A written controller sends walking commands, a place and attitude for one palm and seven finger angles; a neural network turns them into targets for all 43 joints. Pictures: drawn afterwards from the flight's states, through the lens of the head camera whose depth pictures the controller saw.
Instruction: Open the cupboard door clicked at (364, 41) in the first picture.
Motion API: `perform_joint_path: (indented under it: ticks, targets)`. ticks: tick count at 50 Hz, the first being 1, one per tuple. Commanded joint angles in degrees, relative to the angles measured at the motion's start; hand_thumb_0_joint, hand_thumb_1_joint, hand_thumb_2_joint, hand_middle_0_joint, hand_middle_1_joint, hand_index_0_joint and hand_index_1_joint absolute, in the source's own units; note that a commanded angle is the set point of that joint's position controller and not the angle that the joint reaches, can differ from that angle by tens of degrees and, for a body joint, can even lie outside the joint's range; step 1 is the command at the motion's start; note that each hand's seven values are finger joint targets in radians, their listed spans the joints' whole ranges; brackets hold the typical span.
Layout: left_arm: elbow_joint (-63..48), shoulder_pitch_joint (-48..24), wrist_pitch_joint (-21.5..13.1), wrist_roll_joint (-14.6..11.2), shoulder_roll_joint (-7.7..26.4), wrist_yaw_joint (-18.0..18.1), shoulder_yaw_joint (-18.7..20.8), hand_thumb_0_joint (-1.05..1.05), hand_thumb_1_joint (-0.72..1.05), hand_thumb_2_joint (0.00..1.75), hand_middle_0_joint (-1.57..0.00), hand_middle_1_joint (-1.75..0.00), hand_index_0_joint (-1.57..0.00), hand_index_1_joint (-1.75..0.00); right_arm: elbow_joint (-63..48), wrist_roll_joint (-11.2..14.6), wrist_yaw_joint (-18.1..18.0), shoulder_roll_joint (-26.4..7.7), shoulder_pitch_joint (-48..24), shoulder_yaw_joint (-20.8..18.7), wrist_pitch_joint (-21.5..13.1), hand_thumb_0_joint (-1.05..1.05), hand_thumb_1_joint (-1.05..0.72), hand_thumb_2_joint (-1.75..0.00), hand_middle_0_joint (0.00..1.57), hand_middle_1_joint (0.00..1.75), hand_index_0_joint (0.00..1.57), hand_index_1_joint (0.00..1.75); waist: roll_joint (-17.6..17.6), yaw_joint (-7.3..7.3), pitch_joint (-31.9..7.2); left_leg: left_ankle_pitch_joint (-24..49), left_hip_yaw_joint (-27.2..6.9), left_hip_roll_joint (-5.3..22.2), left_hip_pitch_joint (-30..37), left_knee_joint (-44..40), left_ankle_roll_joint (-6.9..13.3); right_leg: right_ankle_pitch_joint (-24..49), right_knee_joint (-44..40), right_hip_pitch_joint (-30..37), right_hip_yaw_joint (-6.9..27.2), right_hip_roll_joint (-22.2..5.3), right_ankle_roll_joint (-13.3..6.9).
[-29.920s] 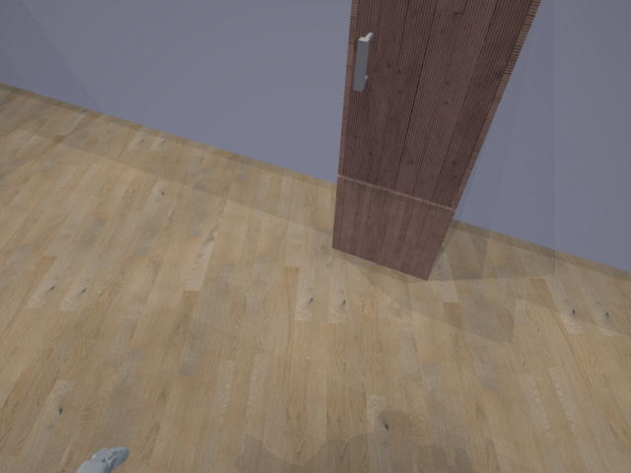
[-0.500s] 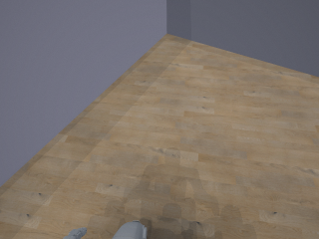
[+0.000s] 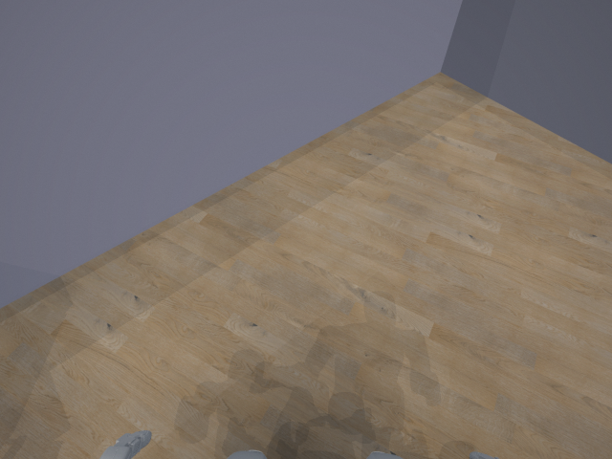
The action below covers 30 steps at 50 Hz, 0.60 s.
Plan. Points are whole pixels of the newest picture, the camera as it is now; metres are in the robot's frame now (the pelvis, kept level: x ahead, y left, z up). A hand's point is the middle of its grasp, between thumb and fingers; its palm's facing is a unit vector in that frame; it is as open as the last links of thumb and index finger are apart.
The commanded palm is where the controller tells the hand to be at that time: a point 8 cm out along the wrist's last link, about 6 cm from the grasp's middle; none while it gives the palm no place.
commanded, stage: turn to face it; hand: left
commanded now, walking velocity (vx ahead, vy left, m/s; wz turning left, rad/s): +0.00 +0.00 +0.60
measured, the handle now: out of the picture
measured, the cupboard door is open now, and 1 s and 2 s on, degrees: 49 49 49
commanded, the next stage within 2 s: none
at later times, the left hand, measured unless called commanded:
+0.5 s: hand out of the picture -0.01 +0.21 -0.18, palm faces +0.33 -0.91 -0.24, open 7.4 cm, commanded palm none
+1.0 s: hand out of the picture -0.04 +0.15 -0.16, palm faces +0.59 -0.78 -0.22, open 7.4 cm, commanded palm none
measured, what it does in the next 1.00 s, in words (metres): steps on the spot, turning left: right foot, then left foot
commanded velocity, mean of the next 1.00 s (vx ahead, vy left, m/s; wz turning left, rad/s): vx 0.00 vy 0.00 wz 0.60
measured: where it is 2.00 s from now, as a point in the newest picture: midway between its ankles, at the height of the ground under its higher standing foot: outside the picture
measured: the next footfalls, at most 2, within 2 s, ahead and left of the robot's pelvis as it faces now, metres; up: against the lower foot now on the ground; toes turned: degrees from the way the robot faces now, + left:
right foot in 0.04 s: +0.06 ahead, -0.14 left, +0.00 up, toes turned -1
left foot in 0.38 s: +0.01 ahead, +0.11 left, +0.00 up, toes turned +20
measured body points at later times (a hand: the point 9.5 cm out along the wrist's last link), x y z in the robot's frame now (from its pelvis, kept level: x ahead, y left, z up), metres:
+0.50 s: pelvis +0.00 -0.01 +0.00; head +0.04 +0.03 +0.44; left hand -0.02 +0.26 -0.16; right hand +0.18 -0.23 -0.13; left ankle -0.03 +0.10 -0.73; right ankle +0.01 -0.15 -0.67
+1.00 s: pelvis +0.02 -0.04 +0.01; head +0.06 +0.00 +0.45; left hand -0.07 +0.19 -0.14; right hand +0.26 -0.20 -0.13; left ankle -0.05 +0.06 -0.71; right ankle +0.07 -0.16 -0.73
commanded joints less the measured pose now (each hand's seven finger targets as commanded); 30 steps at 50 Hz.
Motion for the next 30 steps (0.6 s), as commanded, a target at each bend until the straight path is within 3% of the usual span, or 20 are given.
perform_joint_path:
  ticks: [1, 2, 3, 4, 5, 7, 9, 12, 14, 16, 17, 18, 19, 20, 21, 22, 24, 27, 30]
  targets:
    - [-2.2, 10.6, -2.5, 0.9, 10.4, 0.9, 3.2, 0.00, 0.90, 0.90, -0.20, -0.30, -0.20, -0.30, -6.7, 0.7, -0.2, -7.0, -4.2, -3.1, -0.9, 0.00, -0.90, -0.90, 0.20, 0.30, 0.20, 0.30, -11.2, 4.67, -6.8, -12.6, -2.3, -0.7, -17.3, 7.2, 1.5, -2.0, -28.6, 21.1, 14.3, -12.5, -5.0]
    - [-3.2, 9.2, -2.5, 1.0, 14.1, 1.3, 3.4, 0.00, 0.90, 0.90, -0.20, -0.30, -0.20, -0.30, -8.0, 0.7, 0.2, -6.1, -6.1, -2.8, -1.1, 0.00, -0.90, -0.90, 0.20, 0.30, 0.20, 0.30, -21.7, 5.57, -5.9, -21.1, 3.0, -3.6, -17.8, 24.4, -0.5, -0.2, -33.9, 14.9, 26.9, -25.0, -11.0]
    - [-4.2, 5.8, -2.5, 0.5, 12.5, 1.5, 2.6, 0.00, 0.90, 0.90, -0.20, -0.30, -0.20, -0.30, -7.5, 0.3, 0.6, -7.7, -4.7, -3.0, -0.9, 0.00, -0.90, -0.90, 0.20, 0.30, 0.20, 0.30, -16.5, 3.01, -4.7, -19.2, -0.1, -0.3, -15.9, 33.2, 0.2, 0.3, -32.8, 9.5, 21.9, -24.3, -12.5]
    - [-5.2, 2.1, -2.7, 0.5, 9.1, 1.9, 2.4, 0.00, 0.90, 0.90, -0.20, -0.30, -0.20, -0.30, -6.3, 0.3, 0.7, -7.3, -2.9, -3.5, -0.5, 0.00, -0.90, -0.90, 0.20, 0.30, 0.20, 0.30, -15.0, 0.76, -4.6, -16.0, 0.0, 1.0, -15.3, 36.5, 0.1, 2.0, -32.0, 7.8, 17.9, -22.0, -11.9]
    - [-5.5, 0.2, -2.6, 0.5, 8.0, 1.7, 1.9, 0.00, 0.90, 0.90, -0.20, -0.30, -0.20, -0.30, -4.8, 0.1, 0.9, -6.8, -2.5, -3.2, -0.2, 0.00, -0.90, -0.90, 0.20, 0.30, 0.20, 0.30, -14.4, -0.18, -4.1, -13.5, 1.8, 1.7, -14.1, 38.5, -0.7, 9.3, -28.9, 7.8, 13.0, -18.2, -11.0]
    - [-5.4, 0.1, -2.9, 0.4, 6.8, 1.4, 1.2, 0.00, 0.90, 0.90, -0.20, -0.30, -0.20, -0.30, -4.3, 0.4, 1.5, -4.8, -2.0, -2.5, 0.0, 0.00, -0.90, -0.90, 0.20, 0.30, 0.20, 0.30, -14.3, -0.62, -4.9, -12.2, 5.0, 1.8, -12.1, 32.8, -2.0, 23.9, -25.1, 10.6, 2.3, -15.0, -9.7]
    - [-4.4, 2.9, -3.0, 0.6, 7.6, 1.4, 1.6, 0.00, 0.90, 0.90, -0.20, -0.30, -0.20, -0.30, -4.5, 0.8, 1.7, -3.6, -3.7, -1.9, 0.0, 0.00, -0.90, -0.90, 0.20, 0.30, 0.20, 0.30, -12.4, 0.98, -5.7, -12.3, 7.6, 1.2, -9.7, 23.6, -2.4, 31.1, -23.0, 14.8, -0.5, -15.0, -9.2]
    - [-3.0, 6.6, -3.1, 0.7, 9.4, 1.4, 2.1, 0.00, 0.90, 0.90, -0.20, -0.30, -0.20, -0.30, -4.8, 0.8, 1.8, -2.6, -5.6, -1.3, -0.6, 0.00, -0.90, -0.90, 0.20, 0.30, 0.20, 0.30, -12.1, 3.14, -7.3, -12.8, 10.1, 0.4, -7.1, 13.8, -2.2, 36.9, -20.1, 19.4, -1.2, -16.8, -9.7]
    - [-2.3, 6.8, -3.1, 0.8, 10.0, 1.3, 2.5, 0.00, 0.90, 0.90, -0.20, -0.30, -0.20, -0.30, -5.0, 1.0, 1.6, -2.8, -4.6, -1.3, -1.0, 0.00, -0.90, -0.90, 0.20, 0.30, 0.20, 0.30, -13.4, 2.95, -8.5, -12.2, 10.7, 0.4, -4.1, 7.4, -1.7, 37.8, -17.6, 20.3, -1.7, -17.7, -9.4]
    - [-2.4, 5.9, -2.8, 0.2, 10.1, 0.9, 2.7, 0.00, 0.90, 0.90, -0.20, -0.30, -0.20, -0.30, -4.1, 0.8, 1.4, -4.1, -1.5, -1.4, -1.3, 0.00, -0.90, -0.90, 0.20, 0.30, 0.20, 0.30, -11.1, 1.15, -9.1, -3.8, 11.0, -0.2, 3.5, -1.6, -1.0, 34.1, -13.4, 16.0, -4.6, -16.9, -6.7]
    - [-2.7, 4.7, -2.6, -0.2, 9.4, 0.8, 2.6, 0.00, 0.90, 0.90, -0.20, -0.30, -0.20, -0.30, -3.2, 0.7, 1.3, -5.9, 1.5, -1.8, -1.6, 0.00, -0.90, -0.90, 0.20, 0.30, 0.20, 0.30, -6.7, -0.94, -10.1, 3.4, 8.8, 1.1, 10.7, -7.5, -0.1, 28.9, -8.4, 10.8, -6.5, -15.9, -4.3]
    - [-4.2, 4.6, -2.1, -0.6, 6.3, 0.5, 2.3, 0.00, 0.90, 0.90, -0.20, -0.30, -0.20, -0.30, -2.7, 0.2, 0.9, -11.6, 5.1, -3.3, -2.1, 0.00, -0.90, -0.90, 0.20, 0.30, 0.20, 0.30, 7.4, -2.85, -12.5, 14.7, -7.2, 12.8, 19.4, -10.6, 5.0, 10.2, 2.8, -1.5, -9.5, -9.9, -0.3]
    - [-6.6, 0.5, -1.8, -0.5, 3.4, 0.4, 0.7, 0.00, 0.90, 0.90, -0.20, -0.30, -0.20, -0.30, -2.3, 0.1, 0.3, -16.2, 8.6, -4.5, -1.8, 0.00, -0.90, -0.90, 0.20, 0.30, 0.20, 0.30, 17.2, -5.22, -11.5, 31.2, -20.3, 23.7, 21.6, -12.3, 12.8, -14.7, 14.3, -12.8, -6.6, -4.4, 2.1]
    - [-7.4, -2.5, -1.3, -0.1, 4.8, 0.5, 1.0, 0.00, 0.90, 0.90, -0.20, -0.30, -0.20, -0.30, -1.1, -0.2, -0.2, -16.4, 10.6, -4.4, -1.6, 0.00, -0.90, -0.90, 0.20, 0.30, 0.20, 0.30, 10.8, -5.81, -11.5, 28.8, -19.1, 24.8, 19.2, -11.6, 16.0, -12.6, 20.4, -13.6, -0.6, -4.7, 1.0]
    - [-7.3, -3.1, -1.2, 0.0, 4.6, 0.4, 1.2, 0.00, 0.90, 0.90, -0.20, -0.30, -0.20, -0.30, -1.8, -0.3, -0.7, -15.0, 8.5, -4.0, -2.0, 0.00, -0.90, -0.90, 0.20, 0.30, 0.20, 0.30, 7.9, -4.56, -9.9, 23.0, -17.8, 22.0, 15.8, -12.9, 15.3, -8.6, 21.9, -14.3, 0.3, -4.7, 0.9]
    - [-5.5, -2.9, -1.0, 0.2, 3.9, 0.5, 1.5, 0.00, 0.90, 0.90, -0.20, -0.30, -0.20, -0.30, -2.2, -0.3, -1.2, -13.3, 5.6, -3.7, -2.2, 0.00, -0.90, -0.90, 0.20, 0.30, 0.20, 0.30, 12.1, -3.25, -9.7, 22.7, -15.3, 17.9, 14.3, -12.2, 13.3, -5.2, 22.4, -13.9, 1.4, -4.4, 1.0]
    - [-4.1, -0.5, -0.9, 0.1, 4.3, 0.1, 1.5, 0.00, 0.90, 0.90, -0.20, -0.30, -0.20, -0.30, -3.1, 0.0, -1.5, -11.3, 1.8, -2.9, -2.5, 0.00, -0.90, -0.90, 0.20, 0.30, 0.20, 0.30, 11.5, -1.10, -8.6, 21.2, -9.5, 13.9, 11.5, -12.0, 10.4, -0.3, 21.2, -11.3, 1.9, -3.6, 1.1]
    - [-3.6, -0.4, -0.9, -0.3, 3.6, 0.1, 1.3, 0.00, 0.90, 0.90, -0.20, -0.30, -0.20, -0.30, -3.0, -0.2, -1.4, -11.3, 2.2, -2.8, -2.5, 0.00, -0.90, -0.90, 0.20, 0.30, 0.20, 0.30, 6.9, -0.90, -8.9, 20.1, -9.8, 13.0, 11.1, -11.5, 10.6, -1.2, 13.1, -7.2, 0.9, -1.7, 1.0]
    - [-4.0, -0.4, -0.9, -0.4, 3.1, 0.2, 1.0, 0.00, 0.90, 0.90, -0.20, -0.30, -0.20, -0.30, -3.0, -0.4, -1.2, -11.8, 1.2, -3.3, -1.9, 0.00, -0.90, -0.90, 0.20, 0.30, 0.20, 0.30, 8.1, -0.84, -7.6, 14.4, -11.7, 12.1, 6.8, -11.6, 10.3, -1.7, 2.8, -0.8, -0.5, 0.4, 0.6]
